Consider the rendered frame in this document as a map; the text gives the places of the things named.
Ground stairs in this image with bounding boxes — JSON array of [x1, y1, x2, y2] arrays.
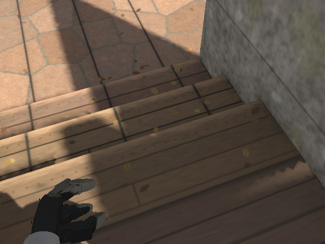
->
[[0, 57, 244, 181]]

